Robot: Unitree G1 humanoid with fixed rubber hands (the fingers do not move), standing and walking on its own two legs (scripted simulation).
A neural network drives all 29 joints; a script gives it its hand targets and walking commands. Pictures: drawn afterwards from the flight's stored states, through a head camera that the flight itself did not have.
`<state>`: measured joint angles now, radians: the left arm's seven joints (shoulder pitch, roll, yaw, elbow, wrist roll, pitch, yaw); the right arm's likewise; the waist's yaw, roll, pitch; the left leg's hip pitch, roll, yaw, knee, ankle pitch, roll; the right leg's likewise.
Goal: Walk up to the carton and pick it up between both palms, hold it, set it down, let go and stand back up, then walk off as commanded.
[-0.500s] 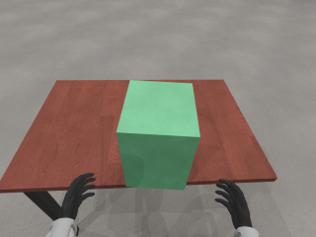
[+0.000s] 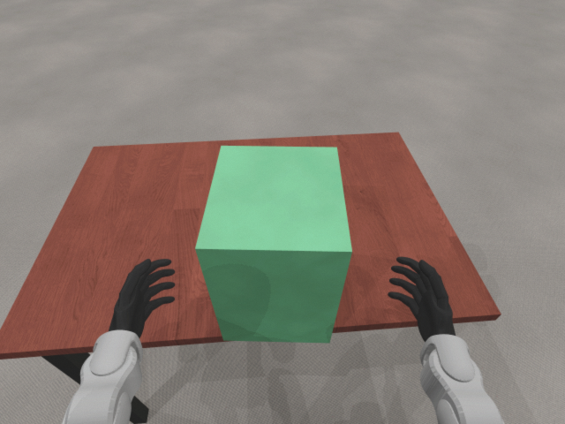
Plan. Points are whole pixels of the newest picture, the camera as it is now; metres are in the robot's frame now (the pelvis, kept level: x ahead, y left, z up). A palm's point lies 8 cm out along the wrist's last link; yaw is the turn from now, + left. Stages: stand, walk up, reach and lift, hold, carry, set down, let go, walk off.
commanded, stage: reach and lift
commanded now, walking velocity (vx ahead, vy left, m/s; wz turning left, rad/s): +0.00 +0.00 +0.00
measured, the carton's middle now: (277, 248) +0.40 +0.05 +0.02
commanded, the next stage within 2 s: none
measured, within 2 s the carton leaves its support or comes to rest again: neither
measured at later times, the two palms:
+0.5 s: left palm (132, 256) +0.31 +0.24 +0.10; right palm (422, 255) +0.34 -0.15 +0.10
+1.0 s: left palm (132, 195) +0.37 +0.25 +0.15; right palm (413, 198) +0.41 -0.14 +0.14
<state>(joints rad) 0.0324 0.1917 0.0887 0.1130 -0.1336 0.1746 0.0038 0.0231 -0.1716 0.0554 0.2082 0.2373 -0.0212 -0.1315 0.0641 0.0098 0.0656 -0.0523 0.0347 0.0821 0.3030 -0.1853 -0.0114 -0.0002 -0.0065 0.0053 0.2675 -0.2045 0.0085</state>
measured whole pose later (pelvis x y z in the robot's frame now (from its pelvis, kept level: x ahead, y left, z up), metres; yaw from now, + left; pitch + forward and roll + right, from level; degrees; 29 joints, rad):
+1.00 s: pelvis -0.02 -0.01 +0.00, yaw +1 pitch +2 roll -1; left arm -0.75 0.33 0.15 0.56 -0.17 0.47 0.03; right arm -0.78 -0.27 0.10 0.66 0.40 0.30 -0.17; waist 0.05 0.01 0.00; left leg -0.22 0.05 0.06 0.36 -0.16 -0.01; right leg -0.16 0.01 -0.01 0.31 -0.18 0.00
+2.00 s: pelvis -0.03 +0.00 -0.02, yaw +1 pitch +15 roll -2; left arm -0.97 0.26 0.00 1.39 -0.21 -0.22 0.04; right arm -0.98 -0.19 0.04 1.34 0.33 -0.14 -0.09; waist 0.03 -0.01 -0.19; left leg -0.59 0.05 0.04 0.51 -0.18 -0.01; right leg -0.51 0.01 -0.03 0.43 -0.19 0.01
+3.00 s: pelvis -0.01 +0.01 +0.00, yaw +2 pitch +7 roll -1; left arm -0.73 -0.07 0.53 0.97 0.41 -0.20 0.02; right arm -0.75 0.13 -0.63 1.00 -0.48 -0.25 -0.07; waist 0.04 -0.02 -0.02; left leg -0.32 0.02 0.05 0.34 -0.15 0.01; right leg -0.22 -0.02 -0.02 0.25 -0.15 0.02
